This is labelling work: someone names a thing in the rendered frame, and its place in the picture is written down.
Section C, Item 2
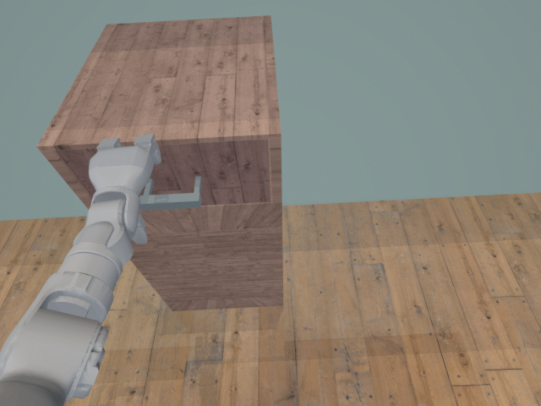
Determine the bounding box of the handle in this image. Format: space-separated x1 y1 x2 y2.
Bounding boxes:
139 176 202 211

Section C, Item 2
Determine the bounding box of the left robot hand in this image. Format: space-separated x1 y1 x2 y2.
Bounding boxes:
89 134 161 244

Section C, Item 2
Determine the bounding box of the robot left upper arm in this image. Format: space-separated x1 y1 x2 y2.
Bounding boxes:
0 308 109 406

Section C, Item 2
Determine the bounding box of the drawer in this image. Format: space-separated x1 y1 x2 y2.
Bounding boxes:
55 139 271 206

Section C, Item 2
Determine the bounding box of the cabinet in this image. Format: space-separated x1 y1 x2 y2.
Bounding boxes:
37 15 283 311

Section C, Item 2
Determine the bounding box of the robot left forearm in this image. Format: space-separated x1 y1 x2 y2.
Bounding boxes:
0 186 140 376

